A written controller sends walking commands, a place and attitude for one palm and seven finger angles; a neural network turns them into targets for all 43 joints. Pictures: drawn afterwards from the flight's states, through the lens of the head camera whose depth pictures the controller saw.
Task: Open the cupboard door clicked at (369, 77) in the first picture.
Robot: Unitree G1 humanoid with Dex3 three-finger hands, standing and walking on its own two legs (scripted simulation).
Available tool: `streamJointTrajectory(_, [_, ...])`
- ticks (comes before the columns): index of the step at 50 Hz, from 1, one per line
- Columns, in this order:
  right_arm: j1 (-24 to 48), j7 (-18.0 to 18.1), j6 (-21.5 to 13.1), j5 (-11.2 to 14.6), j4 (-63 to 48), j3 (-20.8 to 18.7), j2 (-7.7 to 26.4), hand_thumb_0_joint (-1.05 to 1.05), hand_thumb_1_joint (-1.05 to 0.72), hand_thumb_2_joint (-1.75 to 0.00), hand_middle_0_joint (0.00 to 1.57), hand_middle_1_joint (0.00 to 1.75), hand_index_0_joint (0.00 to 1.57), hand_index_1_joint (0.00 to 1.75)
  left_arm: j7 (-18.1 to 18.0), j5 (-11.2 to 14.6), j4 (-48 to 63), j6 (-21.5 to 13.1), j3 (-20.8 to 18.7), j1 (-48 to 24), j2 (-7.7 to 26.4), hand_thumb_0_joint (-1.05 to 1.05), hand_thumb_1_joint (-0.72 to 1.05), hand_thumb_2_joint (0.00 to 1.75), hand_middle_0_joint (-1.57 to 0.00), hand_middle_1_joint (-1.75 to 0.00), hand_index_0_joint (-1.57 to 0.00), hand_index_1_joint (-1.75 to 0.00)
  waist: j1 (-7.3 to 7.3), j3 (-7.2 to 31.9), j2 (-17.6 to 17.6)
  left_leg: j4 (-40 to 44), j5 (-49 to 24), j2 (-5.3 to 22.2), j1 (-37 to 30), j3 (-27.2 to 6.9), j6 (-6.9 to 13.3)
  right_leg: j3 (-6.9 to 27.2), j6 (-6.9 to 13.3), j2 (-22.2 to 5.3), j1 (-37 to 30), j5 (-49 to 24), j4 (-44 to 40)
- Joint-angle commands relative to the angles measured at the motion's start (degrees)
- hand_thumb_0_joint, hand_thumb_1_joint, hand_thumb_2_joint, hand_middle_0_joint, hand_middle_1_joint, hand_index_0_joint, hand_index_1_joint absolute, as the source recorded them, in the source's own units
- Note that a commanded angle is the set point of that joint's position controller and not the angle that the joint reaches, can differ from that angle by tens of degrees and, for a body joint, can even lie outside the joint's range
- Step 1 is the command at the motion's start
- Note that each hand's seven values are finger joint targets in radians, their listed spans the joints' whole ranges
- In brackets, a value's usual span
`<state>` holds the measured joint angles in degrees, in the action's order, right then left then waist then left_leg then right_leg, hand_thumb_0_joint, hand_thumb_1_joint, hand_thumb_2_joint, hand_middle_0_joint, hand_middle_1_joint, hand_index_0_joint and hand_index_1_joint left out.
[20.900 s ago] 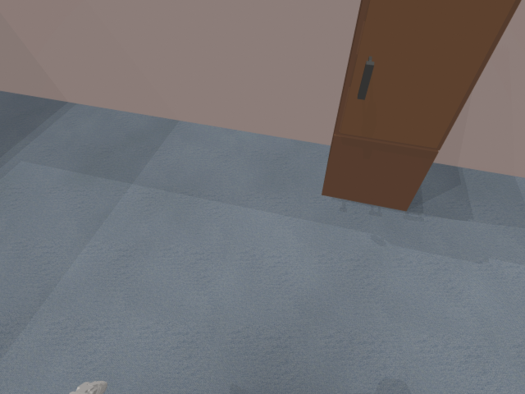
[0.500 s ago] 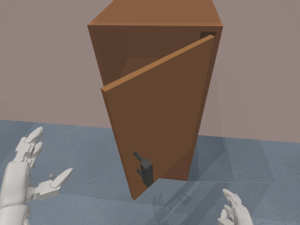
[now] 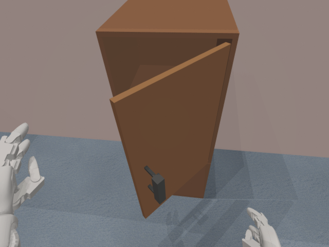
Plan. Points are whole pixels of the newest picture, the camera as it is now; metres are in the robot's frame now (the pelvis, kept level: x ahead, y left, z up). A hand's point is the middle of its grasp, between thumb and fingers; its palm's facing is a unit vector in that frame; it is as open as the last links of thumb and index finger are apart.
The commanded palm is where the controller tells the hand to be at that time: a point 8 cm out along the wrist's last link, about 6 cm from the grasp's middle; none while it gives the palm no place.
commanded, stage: draw the hand back to the body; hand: left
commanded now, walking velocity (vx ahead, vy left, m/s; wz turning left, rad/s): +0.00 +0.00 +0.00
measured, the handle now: (154, 184) +0.32 +0.09 -0.08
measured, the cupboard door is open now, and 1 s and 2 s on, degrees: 49 49 49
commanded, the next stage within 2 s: step back with the hand held close in 0.08 s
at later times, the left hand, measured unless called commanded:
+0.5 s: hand (32, 186) +0.17 +0.27 +0.15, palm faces +0.37 -0.78 -0.51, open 7.4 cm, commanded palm +0.11 +0.31 +0.17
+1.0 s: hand out of the picture +0.10 +0.29 +0.15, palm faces +0.43 -0.76 -0.48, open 7.4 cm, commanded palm +0.04 +0.32 +0.17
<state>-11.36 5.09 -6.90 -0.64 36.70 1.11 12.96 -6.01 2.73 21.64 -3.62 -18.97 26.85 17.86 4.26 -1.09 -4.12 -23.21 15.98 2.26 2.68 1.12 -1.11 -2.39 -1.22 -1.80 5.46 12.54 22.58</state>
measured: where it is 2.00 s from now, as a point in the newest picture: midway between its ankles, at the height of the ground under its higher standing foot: outside the picture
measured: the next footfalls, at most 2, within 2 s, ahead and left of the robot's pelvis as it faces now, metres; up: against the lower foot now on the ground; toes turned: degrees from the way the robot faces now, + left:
right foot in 1.62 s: -0.29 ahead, -0.07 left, +0.00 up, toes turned -2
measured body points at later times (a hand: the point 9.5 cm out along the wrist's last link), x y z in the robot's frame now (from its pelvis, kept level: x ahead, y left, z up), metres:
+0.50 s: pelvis -0.03 +0.01 +0.00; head -0.01 +0.00 +0.45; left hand +0.14 +0.31 +0.18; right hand +0.15 -0.23 -0.09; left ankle -0.03 +0.13 -0.74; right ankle +0.00 -0.13 -0.74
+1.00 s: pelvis -0.10 +0.02 -0.01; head -0.07 +0.03 +0.44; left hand +0.07 +0.32 +0.18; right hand +0.07 -0.22 -0.09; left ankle -0.03 +0.13 -0.74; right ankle +0.00 -0.13 -0.74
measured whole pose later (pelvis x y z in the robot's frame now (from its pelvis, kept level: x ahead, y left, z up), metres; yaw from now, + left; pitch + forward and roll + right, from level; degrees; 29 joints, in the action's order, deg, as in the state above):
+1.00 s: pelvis -0.10 +0.02 -0.01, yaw +1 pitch -1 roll -2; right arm -11.9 5.1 -2.7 0.2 33.4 0.1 13.2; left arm -8.6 1.1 28.5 -11.6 -24.4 30.7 22.9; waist 0.2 -3.3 -0.6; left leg -31.8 10.7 1.4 20.7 -0.1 0.9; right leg -1.3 -2.3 -1.6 20.2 8.2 25.6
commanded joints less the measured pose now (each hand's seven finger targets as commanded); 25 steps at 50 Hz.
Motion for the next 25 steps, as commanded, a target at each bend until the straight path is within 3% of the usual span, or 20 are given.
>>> streamJointTrajectory(1, [8.47,0.57,-4.03,0.11,-9.2,-1.97,4.87,0.0,-0.9,-0.9,0.2,0.3,0.2,0.3,-1.54,-0.31,12.98,-4.69,-7.57,-6.8,11.89,0.0,0.9,0.9,-0.2,-0.3,-0.2,-0.3,-0.24,2.77,0.66,4.02,-12.34,-2.0,3.39,1.25,1.68,-0.83,1.35,1.98,-2.09,-8.76,-3.91])
streamJointTrajectory(3, [8.49,0.63,-4.33,0.15,-8.9,-2.13,4.92,0.0,-0.9,-0.9,0.2,0.3,0.2,0.3,-1.53,-0.4,13.15,-4.87,-7.29,-6.68,11.61,0.0,0.9,0.9,-0.2,-0.3,-0.2,-0.3,-0.22,3.37,-0.8,3.9,-12.59,-2.11,2.71,1.57,1.78,-0.58,1.3,1.98,-2.09,-9.0,-4.17])
streamJointTrajectory(7, [8.44,0.55,-4.57,0.14,-8.53,-2.21,4.97,0.0,-0.9,-0.9,0.2,0.3,0.2,0.3,-1.43,-0.34,11.26,-4.87,-6.74,-5.91,10.93,0.0,0.9,0.9,-0.2,-0.3,-0.2,-0.3,-0.26,1.55,1.18,4.63,-11.29,-1.96,3.11,1.37,1.74,-0.74,1.17,2.18,-1.41,-7.28,-4.81])
streamJointTrajectory(9, [8.5,0.52,-4.71,0.08,-8.37,-2.35,5.08,0.0,-0.9,-0.9,0.2,0.3,0.2,0.3,-1.37,-0.39,11.71,-5.06,-6.97,-6.47,11.23,0.0,0.9,0.9,-0.2,-0.3,-0.2,-0.3,-0.22,2.54,1.06,4.57,-11.42,-2.03,2.55,1.47,1.84,-0.57,1.15,2.17,-1.64,-7.46,-4.97])
streamJointTrajectory(10, [8.79,0.64,-4.78,0.11,-8.21,-2.21,5.25,0.0,-0.9,-0.9,0.2,0.3,0.2,0.3,-1.61,-0.46,13.15,-5.28,-8.01,-10.44,13.02,0.0,0.9,0.9,-0.2,-0.3,-0.2,-0.3,-0.34,3.04,0.47,4.6,-11.14,-2.16,2.45,1.35,1.81,-0.46,1.23,2.15,-2.09,-7.19,-5.22])
streamJointTrajectory(11, [8.15,0.44,-3.01,0.54,-10.25,-2.1,6.76,0.0,-0.9,-0.9,0.2,0.3,0.2,0.3,-1.9,-0.85,14.16,-7.0,-13.56,-13.17,17.87,0.0,0.9,0.9,-0.2,-0.3,-0.2,-0.3,-3.1,-2.63,3.33,2.67,-7.78,-1.28,8.21,0.74,2.4,2.57,0.91,0.04,3.83,-9.1,-8.09])
streamJointTrajectory(12, [8.12,0.3,-1.72,0.3,-9.33,-2.33,6.22,0.0,-0.9,-0.9,0.2,0.3,0.2,0.3,-1.3,-0.82,9.13,-7.06,-11.66,-7.04,14.85,0.0,0.9,0.9,-0.2,-0.3,-0.2,-0.3,-3.09,-1.09,6.3,1.73,-7.76,-1.62,7.65,0.21,2.55,2.31,1.02,-0.69,3.86,-9.49,-8.46])
streamJointTrajectory(14, [8.3,-0.08,-0.15,0.19,-10.35,-2.71,6.77,0.0,-0.9,-0.9,0.2,0.3,0.2,0.3,-0.83,-0.77,10.77,-7.56,-9.27,-3.18,12.64,0.0,0.9,0.9,-0.2,-0.3,-0.2,-0.3,-3.39,0.92,3.65,1.45,-9.63,-1.66,7.63,0.58,2.27,1.78,1.14,-1.04,3.8,-10.97,-7.55])
streamJointTrajectory(15, [8.64,0.03,0.32,0.06,-10.61,-2.83,6.83,0.0,-0.9,-0.9,0.2,0.3,0.2,0.3,-0.95,-0.78,12.12,-8.13,-10.07,-2.07,13.28,0.0,0.9,0.9,-0.2,-0.3,-0.2,-0.3,-3.25,2.85,0.39,1.8,-12.32,-1.69,7.78,0.51,2.15,1.24,1.28,-1.07,2.08,-13.96,-6.11])
streamJointTrajectory(18, [7.63,0.04,1.84,0.23,-11.84,-3.45,7.07,0.0,-0.9,-0.9,0.2,0.3,0.2,0.3,-1.38,-0.36,14.21,-8.29,-10.81,2.12,13.85,0.0,0.9,0.9,-0.2,-0.3,-0.2,-0.3,-3.37,8.94,0.89,1.65,-19.84,-0.84,6.78,0.49,1.66,0.22,0.86,-0.36,-1.27,-20.27,-2.46])
streamJointTrajectory(24, [7.76,0.41,3.9,0.89,-13.34,-4.37,6.79,0.0,-0.9,-0.9,0.2,0.3,0.2,0.3,-2.11,0.07,16.08,-8.21,-12.59,4.77,15.4,0.0,0.9,0.9,-0.2,-0.3,-0.2,-0.3,-3.43,11.0,3.01,1.06,-22.75,-0.13,9.03,0.43,1.34,-0.09,0.27,0.01,-2.0,-24.64,0.75])
streamJointTrajectory(25, [8.39,0.57,4.0,0.84,-13.55,-4.37,7.05,0.0,-0.9,-0.9,0.2,0.3,0.2,0.3,-2.16,0.03,16.73,-8.25,-13.02,4.34,16.01,0.0,0.9,0.9,-0.2,-0.3,-0.2,-0.3,-3.3,10.38,0.76,1.39,-22.32,-0.21,10.03,0.16,1.37,-0.04,0.32,-0.03,-1.74,-24.02,1.08])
